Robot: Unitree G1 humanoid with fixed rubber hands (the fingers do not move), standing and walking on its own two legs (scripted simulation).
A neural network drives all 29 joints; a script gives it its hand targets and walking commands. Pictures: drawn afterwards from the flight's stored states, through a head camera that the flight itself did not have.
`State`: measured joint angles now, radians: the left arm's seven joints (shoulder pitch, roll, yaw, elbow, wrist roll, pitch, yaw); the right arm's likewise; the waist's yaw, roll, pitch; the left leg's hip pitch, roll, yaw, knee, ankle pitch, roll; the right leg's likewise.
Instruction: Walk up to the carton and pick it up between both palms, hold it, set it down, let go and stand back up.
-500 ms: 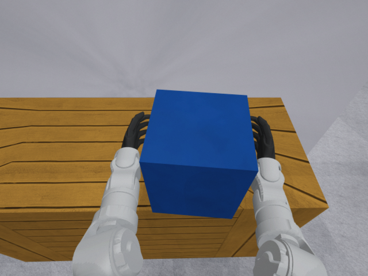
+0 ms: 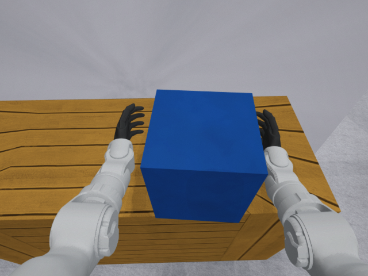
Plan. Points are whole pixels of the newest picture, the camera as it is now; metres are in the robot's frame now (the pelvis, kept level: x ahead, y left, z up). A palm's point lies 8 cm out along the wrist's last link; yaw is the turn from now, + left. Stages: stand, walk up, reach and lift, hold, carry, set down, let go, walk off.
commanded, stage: set down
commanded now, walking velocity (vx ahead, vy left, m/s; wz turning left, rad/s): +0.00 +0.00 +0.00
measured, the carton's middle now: (200, 160) +0.39 -0.01 +0.02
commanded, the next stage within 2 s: none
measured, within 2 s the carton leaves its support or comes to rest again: neither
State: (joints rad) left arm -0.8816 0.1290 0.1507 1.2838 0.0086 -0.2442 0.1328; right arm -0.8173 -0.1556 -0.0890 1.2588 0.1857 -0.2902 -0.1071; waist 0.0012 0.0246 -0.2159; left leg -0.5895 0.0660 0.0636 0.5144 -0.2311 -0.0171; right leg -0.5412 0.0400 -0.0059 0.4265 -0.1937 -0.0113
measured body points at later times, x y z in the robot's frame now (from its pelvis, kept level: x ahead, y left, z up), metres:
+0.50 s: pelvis -0.04 -0.02 +0.00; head +0.01 -0.02 +0.45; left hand +0.37 +0.19 +0.05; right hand +0.36 -0.20 +0.04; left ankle -0.01 +0.12 -0.73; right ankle -0.01 -0.12 -0.73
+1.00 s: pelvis -0.03 -0.01 +0.01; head -0.04 +0.01 +0.46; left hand +0.27 +0.21 +0.02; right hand +0.28 -0.22 +0.04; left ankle -0.01 +0.12 -0.73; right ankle -0.01 -0.12 -0.73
